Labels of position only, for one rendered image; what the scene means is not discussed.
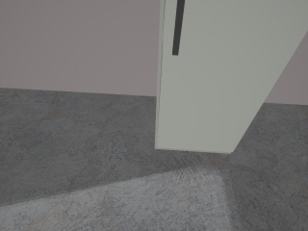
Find fridge door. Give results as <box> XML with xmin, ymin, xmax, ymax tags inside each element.
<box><xmin>157</xmin><ymin>0</ymin><xmax>308</xmax><ymax>153</ymax></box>

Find handle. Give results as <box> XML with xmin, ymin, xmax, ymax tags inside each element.
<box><xmin>172</xmin><ymin>0</ymin><xmax>185</xmax><ymax>56</ymax></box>

